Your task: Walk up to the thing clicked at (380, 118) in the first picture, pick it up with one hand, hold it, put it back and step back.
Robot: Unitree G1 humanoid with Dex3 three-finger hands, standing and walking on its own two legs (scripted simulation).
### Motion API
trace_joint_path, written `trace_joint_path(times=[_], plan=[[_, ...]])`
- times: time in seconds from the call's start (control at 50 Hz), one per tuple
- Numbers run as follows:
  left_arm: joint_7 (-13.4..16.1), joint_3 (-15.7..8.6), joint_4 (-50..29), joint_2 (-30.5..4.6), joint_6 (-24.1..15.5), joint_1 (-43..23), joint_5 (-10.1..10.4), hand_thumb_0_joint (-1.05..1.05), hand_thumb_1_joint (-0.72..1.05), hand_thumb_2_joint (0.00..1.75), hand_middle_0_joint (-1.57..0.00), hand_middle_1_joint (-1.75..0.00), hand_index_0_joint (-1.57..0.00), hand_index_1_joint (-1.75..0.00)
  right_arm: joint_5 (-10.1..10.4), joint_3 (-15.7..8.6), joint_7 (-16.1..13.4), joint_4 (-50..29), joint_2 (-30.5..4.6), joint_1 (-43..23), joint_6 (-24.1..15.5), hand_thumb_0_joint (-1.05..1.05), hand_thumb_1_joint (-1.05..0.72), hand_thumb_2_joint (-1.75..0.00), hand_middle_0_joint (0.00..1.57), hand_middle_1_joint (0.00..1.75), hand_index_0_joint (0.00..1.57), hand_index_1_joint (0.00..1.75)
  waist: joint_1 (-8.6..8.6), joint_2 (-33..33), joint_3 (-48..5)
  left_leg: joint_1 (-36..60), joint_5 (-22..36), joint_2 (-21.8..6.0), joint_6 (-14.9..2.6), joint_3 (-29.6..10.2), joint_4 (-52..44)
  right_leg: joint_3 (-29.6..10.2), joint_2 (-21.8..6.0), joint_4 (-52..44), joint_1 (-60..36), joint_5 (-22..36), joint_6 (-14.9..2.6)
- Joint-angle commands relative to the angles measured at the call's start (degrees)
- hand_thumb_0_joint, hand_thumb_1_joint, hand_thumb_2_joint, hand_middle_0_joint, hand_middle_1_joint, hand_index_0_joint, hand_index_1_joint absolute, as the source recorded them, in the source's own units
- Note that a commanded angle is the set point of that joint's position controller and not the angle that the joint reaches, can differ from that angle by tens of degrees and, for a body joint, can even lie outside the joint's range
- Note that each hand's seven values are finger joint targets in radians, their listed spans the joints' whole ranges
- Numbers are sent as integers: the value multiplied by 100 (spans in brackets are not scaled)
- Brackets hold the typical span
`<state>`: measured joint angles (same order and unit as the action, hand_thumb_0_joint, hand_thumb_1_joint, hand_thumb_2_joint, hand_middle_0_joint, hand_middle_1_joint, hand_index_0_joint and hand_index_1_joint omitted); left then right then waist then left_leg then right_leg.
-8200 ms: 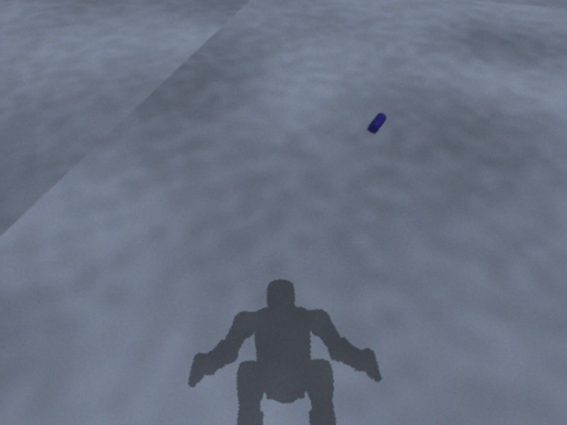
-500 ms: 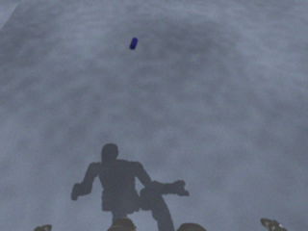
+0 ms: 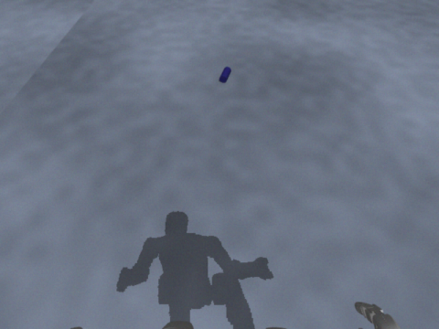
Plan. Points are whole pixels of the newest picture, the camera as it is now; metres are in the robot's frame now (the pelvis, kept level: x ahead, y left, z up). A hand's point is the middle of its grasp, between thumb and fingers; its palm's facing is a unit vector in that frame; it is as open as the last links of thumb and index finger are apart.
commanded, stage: walk up
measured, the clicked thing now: (225, 74) +1.91 -0.06 -0.73
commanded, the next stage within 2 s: stand in 0.44 s
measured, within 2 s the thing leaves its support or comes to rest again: neither
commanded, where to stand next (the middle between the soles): +0.06 -0.01 m, yaw +0 degrees
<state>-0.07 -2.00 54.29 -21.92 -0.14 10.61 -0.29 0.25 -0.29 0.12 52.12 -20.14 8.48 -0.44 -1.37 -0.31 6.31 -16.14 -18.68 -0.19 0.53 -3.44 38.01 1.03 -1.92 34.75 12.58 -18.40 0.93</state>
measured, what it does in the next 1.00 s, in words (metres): stands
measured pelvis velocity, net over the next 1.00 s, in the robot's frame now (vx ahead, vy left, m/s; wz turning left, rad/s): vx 0.02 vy -0.02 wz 0.01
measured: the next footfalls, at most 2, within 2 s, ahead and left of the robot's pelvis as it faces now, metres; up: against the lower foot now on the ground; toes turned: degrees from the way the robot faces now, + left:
none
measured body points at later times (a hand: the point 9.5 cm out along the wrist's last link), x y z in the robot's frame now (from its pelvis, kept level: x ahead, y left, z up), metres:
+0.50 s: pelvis +0.00 +0.00 +0.02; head +0.01 +0.00 +0.47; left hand +0.09 +0.31 -0.11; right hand +0.10 -0.30 -0.11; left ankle +0.02 +0.13 -0.72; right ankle +0.00 -0.14 -0.72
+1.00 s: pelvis +0.02 -0.02 +0.02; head +0.03 -0.02 +0.47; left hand +0.08 +0.29 -0.11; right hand +0.11 -0.32 -0.11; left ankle +0.02 +0.13 -0.72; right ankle +0.00 -0.14 -0.72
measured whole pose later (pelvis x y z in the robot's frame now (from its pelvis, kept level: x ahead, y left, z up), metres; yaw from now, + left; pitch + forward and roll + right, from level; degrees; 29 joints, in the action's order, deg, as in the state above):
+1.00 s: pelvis +0.02 -0.02 +0.02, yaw +1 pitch -2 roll +0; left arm -0.4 -0.2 66.1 -20.2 -0.9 6.1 -0.4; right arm -0.1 0.6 0.4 64.8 -20.2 5.2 -0.7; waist -0.6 0.4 3.6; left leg -7.9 -10.7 -1.2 2.1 -4.4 20.5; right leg 2.3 -1.3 19.4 5.0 -12.4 0.8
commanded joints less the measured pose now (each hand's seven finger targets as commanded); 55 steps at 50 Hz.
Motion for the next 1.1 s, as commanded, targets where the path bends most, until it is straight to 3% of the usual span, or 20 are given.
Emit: trace_joint_path(times=[0.0,0.02,0.04,0.06,0.08,0.1,0.2,0.24,0.38,0.42,0.48,0.62,0.78,0.88,0.96,1.08], plan=[[54,-311,-367,-1611,-210,-520,-80,0,90,90,-20,-30,-20,-30,-5,-391,-44,-195,-1185,-25,25,0,-90,-90,20,30,20,30,269,-303,-401,354,-405,64,-164,-169,-210,-1567,-1465,-1600,535,-24,-994],[45,-264,-372,-1494,-217,-650,-70,0,90,90,-20,-30,-20,-30,-22,-393,-16,-111,-1178,11,12,0,-90,-90,20,30,20,30,312,-249,-387,490,-200,16,-188,-223,-516,-1280,-1329,-1546,584,127,-872],[45,-236,-323,-1422,-212,-684,-66,0,90,90,-20,-30,-20,-30,-27,-396,0,-66,-1210,-28,-26,0,-90,-90,20,30,20,30,316,-258,-409,616,383,-106,-251,-365,-906,-950,-1071,-1376,600,288,-670],[41,-225,-248,-1319,-208,-664,-40,0,90,90,-20,-30,-20,-30,-38,-398,20,-31,-1261,-97,-66,0,-90,-90,20,30,20,30,239,-213,-446,586,843,-310,-340,-623,-1146,-640,-789,-1188,456,358,-462],[34,-215,-162,-1238,-199,-633,-14,0,90,90,-20,-30,-20,-30,-37,-374,35,-11,-1261,-233,-95,0,-90,-90,20,30,20,30,125,-213,-390,353,912,-446,-404,-791,-1303,-423,-551,-1194,268,149,-328],[30,-208,-87,-1214,-206,-585,-16,0,90,90,-20,-30,-20,-30,-26,-363,50,1,-1292,-340,-108,0,-90,-90,20,30,20,30,62,-178,-393,264,927,-465,-418,-800,-1332,-356,-491,-1266,58,76,-291],[31,-189,106,-1204,-242,-671,4,0,90,90,-20,-30,-20,-30,-19,-286,33,264,-1267,-364,-113,0,-90,-90,20,30,20,30,78,67,-806,465,1649,-403,-293,-624,-1411,-351,-619,-1354,-570,942,-323],[34,-192,158,-1210,-225,-714,15,0,90,90,-20,-30,-20,-30,-22,-293,21,340,-1316,-390,-107,0,-90,-90,20,30,20,30,67,93,-896,520,1750,-427,-296,-605,-1458,-296,-619,-1359,-674,1014,-317],[29,-167,387,-1179,-177,-873,7,0,90,90,-20,-30,-20,-30,-36,-278,7,556,-1303,-500,-76,0,-90,-90,20,30,20,30,59,185,-700,236,1408,-447,-264,-721,-1777,-195,-573,-1532,-828,723,-279],[21,-100,604,-1046,-144,-703,3,0,90,90,-20,-30,-20,-30,-100,-236,-10,630,-1238,-542,-103,0,-90,-90,20,30,20,30,20,202,-727,369,1100,-574,-238,-756,-1993,-286,-557,-1657,-787,446,-222],[2,-95,663,-1115,-155,-799,-27,0,90,90,-20,-30,-20,-30,-94,-224,-9,703,-1261,-485,-128,0,-90,-90,20,30,20,30,86,204,-529,172,803,-554,-186,-767,-2181,-294,-547,-1713,-843,465,-194],[11,-74,774,-1157,-191,-791,-21,0,90,90,-20,-30,-20,-30,-72,-210,-30,802,-1242,-510,-153,0,-90,-90,20,30,20,30,129,133,-754,669,1665,-575,-163,-557,-1960,-376,-612,-1824,-803,1086,-192],[21,-38,857,-1106,-173,-696,-35,0,90,90,-20,-30,-20,-30,-57,-189,-42,873,-1265,-615,-115,0,-90,-90,20,30,20,30,115,104,-717,740,1512,-574,-144,-490,-1997,-390,-594,-1920,-727,1043,-188],[37,-60,845,-1126,-186,-653,-3,0,90,90,-20,-30,-20,-30,-48,-169,-57,897,-1256,-541,-139,0,-90,-90,20,30,20,30,111,101,-962,980,2307,-641,-136,-420,-1901,-351,-610,-1796,-917,1773,-186],[46,-74,835,-1106,-164,-649,2,0,90,90,-20,-30,-20,-30,-51,-154,-83,906,-1261,-546,-121,0,-90,-90,20,30,20,30,99,62,-942,978,2457,-650,-128,-385,-1880,-343,-617,-1776,-973,1989,-176],[44,-70,830,-1089,-161,-678,-12,0,90,90,-20,-30,-20,-30,-43,-134,-69,917,-1242,-549,-109,0,-90,-90,20,30,20,30,107,34,-775,944,2151,-645,-94,-401,-1974,-337,-591,-1886,-867,1647,-159]])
